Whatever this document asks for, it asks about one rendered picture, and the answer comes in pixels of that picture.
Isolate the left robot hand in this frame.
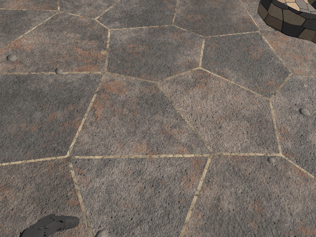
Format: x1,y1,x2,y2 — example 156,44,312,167
19,213,80,237

